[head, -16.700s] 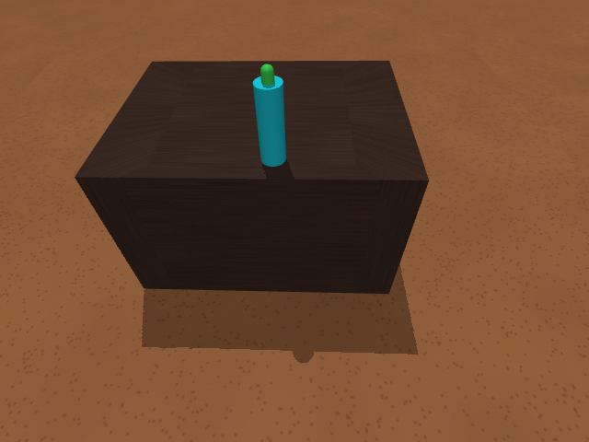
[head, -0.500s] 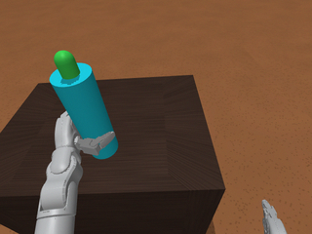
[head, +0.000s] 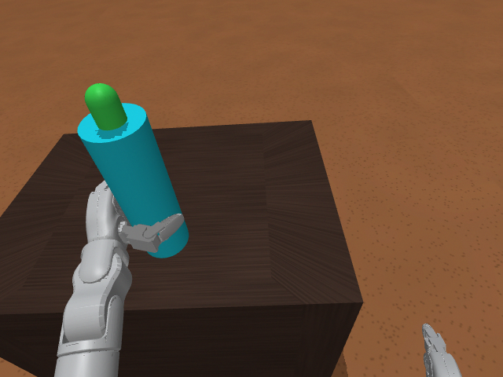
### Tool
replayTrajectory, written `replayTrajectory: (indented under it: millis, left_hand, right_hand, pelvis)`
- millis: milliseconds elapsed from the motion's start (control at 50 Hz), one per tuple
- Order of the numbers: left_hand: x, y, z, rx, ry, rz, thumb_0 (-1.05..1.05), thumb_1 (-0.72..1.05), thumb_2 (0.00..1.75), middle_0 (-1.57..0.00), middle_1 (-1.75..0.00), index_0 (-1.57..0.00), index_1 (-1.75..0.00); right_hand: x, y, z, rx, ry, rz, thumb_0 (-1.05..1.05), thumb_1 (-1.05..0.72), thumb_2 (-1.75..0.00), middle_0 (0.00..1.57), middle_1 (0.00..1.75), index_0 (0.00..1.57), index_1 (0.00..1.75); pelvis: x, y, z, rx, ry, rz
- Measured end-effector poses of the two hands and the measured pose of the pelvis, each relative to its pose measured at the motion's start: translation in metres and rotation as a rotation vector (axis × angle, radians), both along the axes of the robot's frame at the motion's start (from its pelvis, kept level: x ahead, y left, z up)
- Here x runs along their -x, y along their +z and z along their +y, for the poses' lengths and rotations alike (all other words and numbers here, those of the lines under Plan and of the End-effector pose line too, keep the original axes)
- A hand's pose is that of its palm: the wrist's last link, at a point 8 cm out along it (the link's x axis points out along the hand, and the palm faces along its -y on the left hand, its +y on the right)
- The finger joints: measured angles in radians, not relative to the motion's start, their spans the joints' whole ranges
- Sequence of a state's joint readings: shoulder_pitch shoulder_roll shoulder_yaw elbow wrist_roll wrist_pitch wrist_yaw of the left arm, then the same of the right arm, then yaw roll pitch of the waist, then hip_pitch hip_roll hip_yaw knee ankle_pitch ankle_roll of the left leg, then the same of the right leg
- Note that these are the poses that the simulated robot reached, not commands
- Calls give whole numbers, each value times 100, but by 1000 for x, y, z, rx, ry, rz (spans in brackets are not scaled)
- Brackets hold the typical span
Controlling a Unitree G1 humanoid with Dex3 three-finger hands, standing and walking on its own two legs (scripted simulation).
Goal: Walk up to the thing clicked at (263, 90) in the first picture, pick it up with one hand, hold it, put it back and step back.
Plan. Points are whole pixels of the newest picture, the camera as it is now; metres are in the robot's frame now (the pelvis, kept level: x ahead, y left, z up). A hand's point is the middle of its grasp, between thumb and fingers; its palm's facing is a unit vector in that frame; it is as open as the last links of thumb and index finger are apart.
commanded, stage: hold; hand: left
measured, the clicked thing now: (140, 181) +0.33 +0.16 +0.21
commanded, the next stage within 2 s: crouch in 1.18 s
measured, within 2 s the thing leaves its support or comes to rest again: neither
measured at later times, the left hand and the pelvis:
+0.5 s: hand (154, 209) +0.33 +0.16 +0.15, palm faces +0.18 -0.98 +0.02, open 10.4 cm; pelvis +0.00 +0.00 +0.00, yaw +0 degrees
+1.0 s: hand (157, 203) +0.34 +0.16 +0.15, palm faces +0.18 -0.98 +0.02, open 10.4 cm; pelvis +0.01 +0.00 +0.00, yaw +0 degrees
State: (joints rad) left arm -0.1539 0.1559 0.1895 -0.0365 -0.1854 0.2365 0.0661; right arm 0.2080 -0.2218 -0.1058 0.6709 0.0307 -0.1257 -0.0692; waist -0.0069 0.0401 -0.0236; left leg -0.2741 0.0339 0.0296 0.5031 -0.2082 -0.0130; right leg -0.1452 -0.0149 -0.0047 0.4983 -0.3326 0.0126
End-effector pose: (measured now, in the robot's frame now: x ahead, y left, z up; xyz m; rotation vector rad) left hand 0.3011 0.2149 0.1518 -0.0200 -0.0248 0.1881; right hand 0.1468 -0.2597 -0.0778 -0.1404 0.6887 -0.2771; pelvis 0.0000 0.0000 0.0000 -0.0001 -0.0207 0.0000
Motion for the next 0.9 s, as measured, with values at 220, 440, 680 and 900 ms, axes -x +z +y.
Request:
replayTrajectory:
  millis: [220, 440, 680, 900]
  left_hand:
    - [0, -1, -4, 5, -20, 4, -1, -44, 109, -68, -103, -71, -103]
    - [-1, -3, -3, 3, -7, 4, -1, -44, 109, -68, -104, -71, -103]
    - [-5, -6, -3, 4, -6, 5, -1, -44, 109, -68, -104, -71, -103]
    - [-10, -4, -10, 8, -22, 0, -1, -44, 109, -68, -104, -71, -103]
  right_hand:
    - [-1, 0, 2, -5, 1, -5, -1, 53, -5, 5, 5, 5, 5]
    - [-1, -2, -1, -2, -2, 10, -1, 53, -5, 5, 5, 5, 5]
    - [-9, 0, -2, 0, -1, 2, -1, 53, -5, 5, 5, 5, 5]
    - [-11, 1, -2, -6, 3, -3, -1, 53, -5, 5, 5, 5, 5]
  pelvis:
    - [0, 0, 0, 0, -1, 1]
    - [-2, 0, -1, -1, -2, 6]
    - [-7, 0, -2, -2, -1, 10]
    - [-8, 0, -3, -2, 0, 10]
